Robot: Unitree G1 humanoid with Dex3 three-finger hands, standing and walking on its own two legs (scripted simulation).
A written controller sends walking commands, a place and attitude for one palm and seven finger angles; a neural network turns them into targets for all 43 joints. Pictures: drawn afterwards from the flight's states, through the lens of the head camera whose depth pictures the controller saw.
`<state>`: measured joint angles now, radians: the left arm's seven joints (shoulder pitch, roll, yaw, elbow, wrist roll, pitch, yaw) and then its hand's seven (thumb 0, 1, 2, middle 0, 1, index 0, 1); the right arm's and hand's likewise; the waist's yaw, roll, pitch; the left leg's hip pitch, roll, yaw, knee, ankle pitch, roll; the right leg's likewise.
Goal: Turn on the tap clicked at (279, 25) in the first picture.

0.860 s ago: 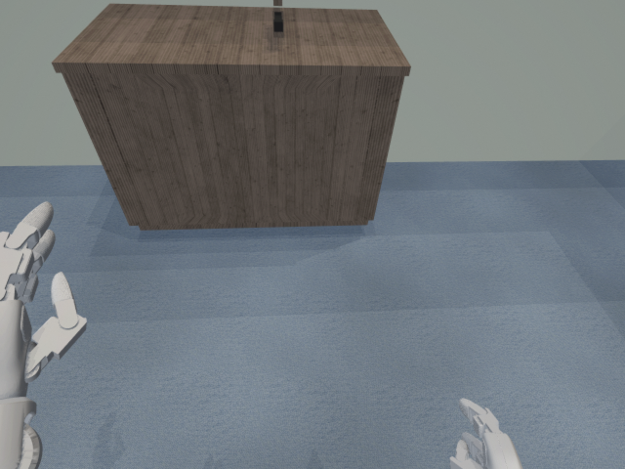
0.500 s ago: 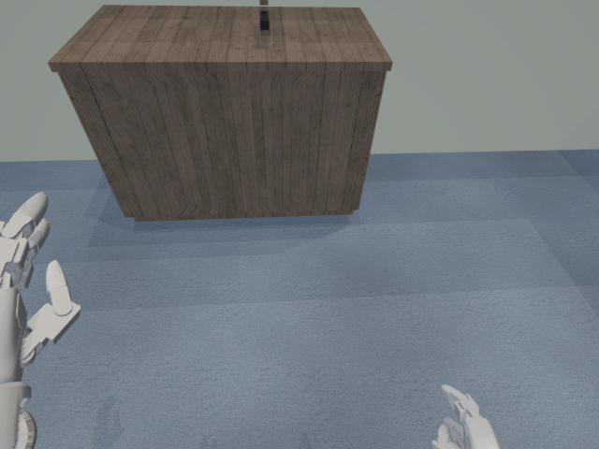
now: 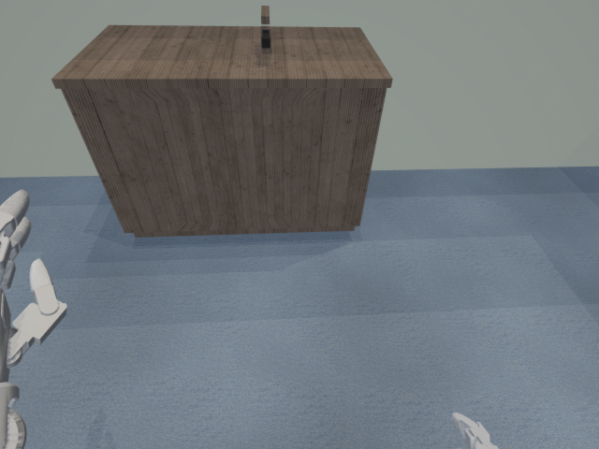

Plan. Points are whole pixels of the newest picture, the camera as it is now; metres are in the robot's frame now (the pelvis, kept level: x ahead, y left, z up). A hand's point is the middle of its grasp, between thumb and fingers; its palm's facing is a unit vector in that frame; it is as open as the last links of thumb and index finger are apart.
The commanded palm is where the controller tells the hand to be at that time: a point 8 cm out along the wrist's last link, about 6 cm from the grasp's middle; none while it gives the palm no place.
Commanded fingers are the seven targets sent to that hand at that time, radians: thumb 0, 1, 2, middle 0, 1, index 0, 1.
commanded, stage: walk to a spot facing it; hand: left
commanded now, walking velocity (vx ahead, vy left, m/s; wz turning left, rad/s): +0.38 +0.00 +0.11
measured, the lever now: (265, 42) +1.27 +0.16 +0.09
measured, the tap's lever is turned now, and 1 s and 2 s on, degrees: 0 0 0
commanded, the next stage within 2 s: turn to face it in 1.18 s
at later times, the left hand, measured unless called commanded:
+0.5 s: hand (116, 194) +0.35 +0.24 +0.20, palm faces +0.42 -0.81 -0.41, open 7.4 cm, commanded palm +0.29 +0.29 +0.19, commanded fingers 0.00 0.90 0.90 -0.20 -0.30 -0.20 -0.30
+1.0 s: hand (185, 136) +0.48 +0.19 +0.20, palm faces +0.48 -0.71 -0.52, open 7.4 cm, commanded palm +0.42 +0.23 +0.19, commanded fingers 0.00 0.90 0.90 -0.20 -0.30 -0.20 -0.30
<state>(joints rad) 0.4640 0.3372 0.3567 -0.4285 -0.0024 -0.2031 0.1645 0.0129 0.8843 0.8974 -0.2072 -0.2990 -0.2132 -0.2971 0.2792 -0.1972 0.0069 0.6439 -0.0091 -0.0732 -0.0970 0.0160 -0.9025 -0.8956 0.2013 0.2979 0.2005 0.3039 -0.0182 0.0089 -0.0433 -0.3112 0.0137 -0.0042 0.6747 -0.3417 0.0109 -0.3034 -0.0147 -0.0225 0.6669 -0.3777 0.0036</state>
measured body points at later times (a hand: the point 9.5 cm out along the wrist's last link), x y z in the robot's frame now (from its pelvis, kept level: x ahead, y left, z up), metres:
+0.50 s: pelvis +0.14 +0.00 +0.02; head +0.16 +0.01 +0.46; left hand +0.32 +0.28 +0.22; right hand +0.31 -0.20 -0.08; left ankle +0.09 +0.13 -0.72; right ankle +0.17 -0.12 -0.65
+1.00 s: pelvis +0.30 -0.07 +0.02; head +0.33 -0.08 +0.47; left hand +0.45 +0.23 +0.23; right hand +0.49 -0.31 -0.08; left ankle +0.37 +0.10 -0.65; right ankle +0.31 -0.12 -0.72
